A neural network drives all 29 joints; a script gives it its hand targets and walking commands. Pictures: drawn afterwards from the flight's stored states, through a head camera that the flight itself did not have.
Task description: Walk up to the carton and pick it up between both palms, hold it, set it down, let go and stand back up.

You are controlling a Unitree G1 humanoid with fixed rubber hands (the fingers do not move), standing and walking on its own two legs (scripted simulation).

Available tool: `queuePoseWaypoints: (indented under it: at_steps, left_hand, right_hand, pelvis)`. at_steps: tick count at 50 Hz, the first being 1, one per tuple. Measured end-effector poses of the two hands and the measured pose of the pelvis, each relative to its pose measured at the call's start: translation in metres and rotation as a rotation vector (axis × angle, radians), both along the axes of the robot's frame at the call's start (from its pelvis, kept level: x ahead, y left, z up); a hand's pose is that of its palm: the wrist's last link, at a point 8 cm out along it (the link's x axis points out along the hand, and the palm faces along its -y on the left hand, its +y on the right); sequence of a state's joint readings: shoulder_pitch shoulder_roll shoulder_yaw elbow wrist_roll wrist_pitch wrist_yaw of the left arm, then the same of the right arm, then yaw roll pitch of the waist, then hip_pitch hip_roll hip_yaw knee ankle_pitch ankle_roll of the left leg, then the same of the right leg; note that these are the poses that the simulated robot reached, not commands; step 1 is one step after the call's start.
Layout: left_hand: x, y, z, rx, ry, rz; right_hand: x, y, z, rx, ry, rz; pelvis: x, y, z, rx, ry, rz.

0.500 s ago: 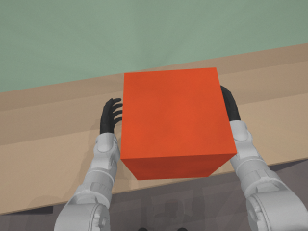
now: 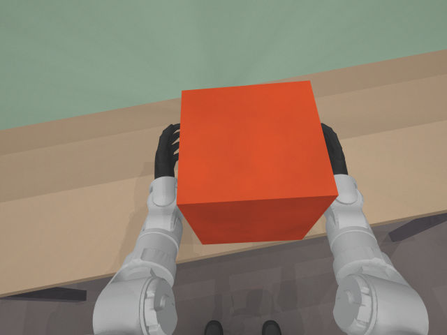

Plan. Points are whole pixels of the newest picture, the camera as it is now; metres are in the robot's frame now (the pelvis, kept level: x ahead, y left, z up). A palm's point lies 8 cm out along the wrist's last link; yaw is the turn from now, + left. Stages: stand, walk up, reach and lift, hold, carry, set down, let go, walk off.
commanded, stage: reach and lift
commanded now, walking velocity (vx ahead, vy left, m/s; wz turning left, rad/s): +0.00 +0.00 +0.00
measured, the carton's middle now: (248, 173) +0.41 -0.02 -0.02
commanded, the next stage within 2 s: none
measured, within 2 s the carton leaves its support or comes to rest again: leaves its support in 1.70 s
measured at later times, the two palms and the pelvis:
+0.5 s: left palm (167, 172) +0.41 +0.13 +0.00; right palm (332, 167) +0.42 -0.18 -0.01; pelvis +0.02 +0.00 +0.00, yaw +1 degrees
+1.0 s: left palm (167, 173) +0.41 +0.13 +0.00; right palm (331, 168) +0.42 -0.17 -0.01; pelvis +0.01 +0.00 +0.00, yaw +0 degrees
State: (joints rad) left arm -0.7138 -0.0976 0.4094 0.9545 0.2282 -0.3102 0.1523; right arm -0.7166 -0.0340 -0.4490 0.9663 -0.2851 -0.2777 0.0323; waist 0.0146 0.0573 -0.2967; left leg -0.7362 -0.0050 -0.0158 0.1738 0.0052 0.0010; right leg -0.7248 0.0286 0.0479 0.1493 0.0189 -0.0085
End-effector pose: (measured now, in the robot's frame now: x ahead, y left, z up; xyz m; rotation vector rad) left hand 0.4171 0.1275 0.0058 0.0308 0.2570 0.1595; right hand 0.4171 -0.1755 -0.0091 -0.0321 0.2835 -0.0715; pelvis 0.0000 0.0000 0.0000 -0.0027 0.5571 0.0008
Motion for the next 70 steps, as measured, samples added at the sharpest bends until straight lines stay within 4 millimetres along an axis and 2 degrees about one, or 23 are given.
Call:
queuePoseWaypoints:
  at_steps: [26, 40, 70]
  left_hand:
    - [-0.003, 0.000, -0.006, -0.020, -0.030, 0.002]
    - [-0.003, 0.000, -0.006, 0.012, -0.037, -0.004]
    - [-0.005, 0.000, -0.009, -0.039, -0.033, 0.002]
  right_hand:
    - [0.001, 0.000, -0.001, -0.070, -0.035, 0.017]
    - [0.000, 0.001, -0.003, -0.067, -0.045, 0.013]
    - [-0.002, 0.002, -0.005, -0.055, -0.043, -0.007]
  pelvis:
    - [0.015, -0.002, 0.003, 0.001, 0.008, 0.016]
    - [0.012, -0.001, 0.002, 0.002, 0.018, 0.004]
    - [0.014, -0.004, 0.002, 0.002, 0.021, 0.008]
